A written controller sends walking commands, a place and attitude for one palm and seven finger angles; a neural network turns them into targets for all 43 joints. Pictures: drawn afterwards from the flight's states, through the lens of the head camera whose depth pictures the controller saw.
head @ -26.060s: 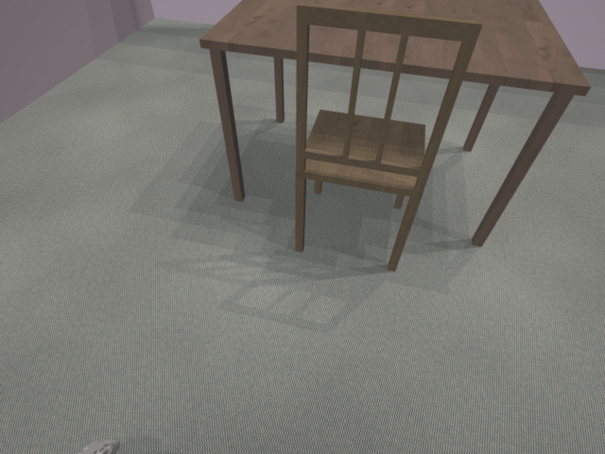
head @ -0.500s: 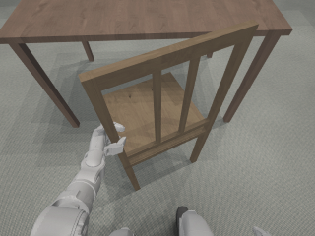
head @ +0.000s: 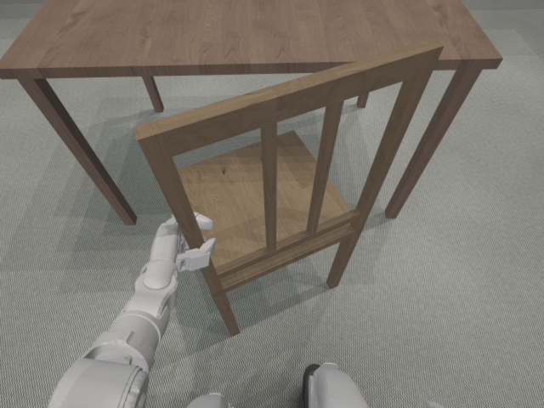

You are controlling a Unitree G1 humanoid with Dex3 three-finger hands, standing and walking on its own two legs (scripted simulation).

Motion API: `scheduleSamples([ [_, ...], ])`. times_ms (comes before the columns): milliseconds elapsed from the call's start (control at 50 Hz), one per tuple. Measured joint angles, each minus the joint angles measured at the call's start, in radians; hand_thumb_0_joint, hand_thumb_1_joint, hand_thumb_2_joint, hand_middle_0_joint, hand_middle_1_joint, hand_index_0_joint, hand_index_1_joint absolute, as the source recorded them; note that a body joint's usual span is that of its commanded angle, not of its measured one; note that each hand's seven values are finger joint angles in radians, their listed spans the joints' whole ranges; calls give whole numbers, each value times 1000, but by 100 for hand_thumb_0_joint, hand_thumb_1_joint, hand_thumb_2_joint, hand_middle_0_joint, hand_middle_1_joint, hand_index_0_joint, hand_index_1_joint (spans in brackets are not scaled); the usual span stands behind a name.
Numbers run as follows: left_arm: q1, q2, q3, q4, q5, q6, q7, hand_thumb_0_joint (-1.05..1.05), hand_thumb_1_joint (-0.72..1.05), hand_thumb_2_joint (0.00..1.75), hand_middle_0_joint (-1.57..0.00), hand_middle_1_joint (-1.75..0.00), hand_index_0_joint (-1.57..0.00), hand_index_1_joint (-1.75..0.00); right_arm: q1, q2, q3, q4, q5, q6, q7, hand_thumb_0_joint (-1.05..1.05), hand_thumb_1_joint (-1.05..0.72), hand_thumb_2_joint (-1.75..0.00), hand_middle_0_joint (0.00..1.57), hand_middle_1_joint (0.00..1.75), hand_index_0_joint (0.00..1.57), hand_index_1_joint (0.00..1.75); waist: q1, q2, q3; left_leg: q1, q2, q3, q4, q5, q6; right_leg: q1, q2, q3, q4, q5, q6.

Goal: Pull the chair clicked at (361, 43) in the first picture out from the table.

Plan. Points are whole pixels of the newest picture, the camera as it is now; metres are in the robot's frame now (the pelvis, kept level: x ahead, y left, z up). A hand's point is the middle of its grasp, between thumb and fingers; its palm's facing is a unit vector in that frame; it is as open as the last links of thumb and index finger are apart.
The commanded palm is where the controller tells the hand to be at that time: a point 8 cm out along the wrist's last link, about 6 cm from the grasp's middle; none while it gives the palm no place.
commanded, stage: step backward, pulling the chair out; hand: left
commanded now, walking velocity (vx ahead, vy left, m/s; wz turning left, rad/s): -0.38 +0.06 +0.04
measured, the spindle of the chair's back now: (270, 200) +0.45 +0.01 -0.02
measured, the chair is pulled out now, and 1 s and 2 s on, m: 0.17 0.17 0.17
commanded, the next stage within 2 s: none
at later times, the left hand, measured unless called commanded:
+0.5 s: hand (202, 251) +0.36 +0.13 -0.05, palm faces +0.03 -0.98 -0.22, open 5.9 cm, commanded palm +0.37 +0.18 -0.04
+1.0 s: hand (202, 251) +0.36 +0.13 -0.05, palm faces -0.01 -0.98 -0.21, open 5.9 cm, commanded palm +0.37 +0.18 -0.04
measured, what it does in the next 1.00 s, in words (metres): stands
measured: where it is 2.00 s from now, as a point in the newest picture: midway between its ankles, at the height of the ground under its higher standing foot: outside the picture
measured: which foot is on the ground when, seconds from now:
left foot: down 0.00-1.00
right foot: down 0.00-1.00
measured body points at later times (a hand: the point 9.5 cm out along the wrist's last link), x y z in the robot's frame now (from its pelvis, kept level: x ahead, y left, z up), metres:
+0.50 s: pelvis +0.00 +0.00 +0.01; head +0.07 -0.02 +0.45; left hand +0.36 +0.18 -0.03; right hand +0.07 -0.27 -0.13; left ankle +0.00 +0.15 -0.71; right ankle +0.14 -0.12 -0.71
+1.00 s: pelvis +0.00 +0.01 +0.01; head +0.07 +0.00 +0.45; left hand +0.36 +0.18 -0.03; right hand +0.08 -0.26 -0.12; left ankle +0.01 +0.15 -0.71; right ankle +0.14 -0.12 -0.71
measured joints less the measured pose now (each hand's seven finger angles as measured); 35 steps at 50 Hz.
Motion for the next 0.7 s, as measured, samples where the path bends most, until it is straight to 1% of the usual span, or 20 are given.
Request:
scheduleSamples([
  [60, -3, -4, 12, 8, -5, -1, 2, 0, 56, 71, -24, -122, -50, -145, -16, -4, -3, 13, 4, 2, 7, 0, -90, -90, 20, 30, 20, 30, -5, 18, -5, -20, 4, -15, 27, -29, 2, -9, 4, -12, 11, -18, -7],
  [100, -15, -10, 24, 20, -6, -4, 9, 1, 56, 71, -23, -122, -50, -145, -31, -13, -5, 22, 5, -2, 10, 0, -90, -90, 20, 30, 20, 30, -11, 22, 1, -25, -7, -28, 27, -65, 8, -3, 2, -16, -13, -3, -6],
  [120, -22, -13, 28, 26, -5, -5, 13, 1, 56, 71, -23, -122, -50, -145, -36, -18, -4, 26, 5, -4, 11, 0, -90, -90, 20, 30, 20, 30, -15, 21, 4, -23, -11, -31, 16, -63, 11, 2, -1, -16, -29, 7, -5],
  [140, -28, -14, 31, 31, -4, -4, 15, 1, 56, 71, -22, -122, -50, -145, -39, -22, -2, 28, 5, -7, 11, 0, -90, -90, 20, 30, 20, 30, -18, 17, 7, -18, -15, -30, -3, -41, 12, 7, -4, -15, -44, 17, -2],
  [180, -33, -15, 29, 35, -6, -2, 19, 2, 57, 70, -21, -122, -50, -145, -37, -31, 1, 25, 4, -10, 9, 0, -90, -90, 20, 30, 20, 30, -21, 14, 7, -7, -11, -22, -47, 45, 14, 16, -5, -15, -73, 34, 5],
  [200, -30, -15, 25, 33, -8, 0, 19, 2, 58, 69, -21, -122, -50, -145, -31, -34, 1, 20, 4, -10, 7, 0, -90, -90, 20, 30, 20, 30, -19, 15, 5, -6, -8, -18, -54, 61, 13, 14, -2, -14, -75, 25, 9],
  [240, -20, -13, 18, 21, -11, 3, 19, 2, 58, 69, -21, -122, -50, -145, -17, -36, 0, 5, 6, -10, 3, 0, -90, -90, 20, 30, 20, 30, -10, 15, 0, -4, 1, -8, -57, 49, 10, 6, 5, -10, -60, -35, 15],
  [260, -13, -11, 14, 13, -11, 4, 17, 1, 58, 68, -21, -122, -50, -145, -9, -34, 0, -1, 7, -12, 0, 0, -90, -90, 20, 30, 20, 30, -6, 12, -1, -2, 2, -4, -56, 41, 8, 5, 6, -8, -56, -43, 15],
  [320, 1, 2, 3, -7, -5, 4, 5, 1, 57, 69, -22, -123, -50, -145, 8, -19, -2, -6, 4, -10, -4, 0, -90, -90, 20, 30, 20, 30, 2, -4, 2, 7, -4, 0, -35, 21, 1, 8, -2, -3, -41, 31, 4],
  [380, 9, 4, 5, -14, -9, 6, 0, 1, 56, 70, -24, -123, -50, -145, 2, -17, -4, 2, 4, 0, 0, 0, -90, -90, 20, 30, 20, 30, 3, 12, -1, -5, 4, -11, 2, -4, -5, -4, 3, -13, 3, -9, -9],
  [460, -3, -8, 25, 3, -9, -4, 10, 1, 55, 72, -24, -122, -50, -145, -27, -25, -7, 23, 7, -2, 9, 0, -90, -90, 20, 30, 20, 30, -6, 28, 5, -19, -6, -34, 14, -70, 12, 4, 5, -23, -32, 5, -10],
  [500, -14, -12, 30, 14, -8, -5, 16, 2, 56, 71, -23, -122, -50, -145, -37, -30, -3, 29, 6, -5, 11, 0, -90, -90, 20, 30, 20, 30, -13, 22, 10, -10, -13, -36, -19, -40, 14, 16, 0, -23, -67, 26, -6],
  [540, -19, -14, 27, 21, -5, -3, 19, 2, 57, 70, -22, -122, -50, -145, -34, -35, 1, 23, 4, -7, 10, 0, -90, -90, 20, 30, 20, 30, -16, 19, 7, -1, -10, -29, -61, 43, 14, 25, -2, -24, -94, 43, 1],
  [560, -18, -15, 23, 20, -5, -2, 19, 2, 57, 70, -21, -123, -50, -145, -30, -37, 2, 20, 4, -7, 7, 0, -90, -90, 20, 30, 20, 30, -15, 18, 5, 2, -7, -25, -69, 63, 12, 27, 0, -23, -99, 40, 5],
  [620, -1, -11, 10, 4, -10, 4, 18, 2, 58, 68, -20, -123, -50, -145, -13, -32, 3, 1, 7, -6, 1, 0, -90, -90, 20, 30, 20, 30, -3, 13, -1, 12, 2, -10, -76, 47, 8, 21, 7, -15, -82, -27, 15],
  [660, 8, -3, 2, -9, -3, 4, 9, 1, 58, 68, -21, -123, -50, -145, 0, -19, 3, -7, 4, -7, -3, 0, -90, -90, 20, 30, 20, 30, 4, -3, 0, 21, -4, -4, -65, 33, 5, 26, 1, -8, -79, 28, 10],
  [680, 12, 1, -1, -13, -1, 5, 6, 1, 57, 68, -22, -123, -50, -145, 2, -14, 3, -7, 3, -5, -4, 0, -90, -90, 20, 30, 20, 30, 6, -6, 1, 23, -5, -4, -54, 25, 2, 25, 0, -8, -64, 42, 4],
  [700, 16, 4, -2, -17, -2, 8, 3, 1, 57, 69, -22, -123, -50, -145, 2, -11, 3, -7, 1, -1, -3, 0, -90, -90, 20, 30, 20, 30, 7, -4, 1, 22, -3, -7, -40, 16, 0, 22, 0, -10, -44, 27, -2],
])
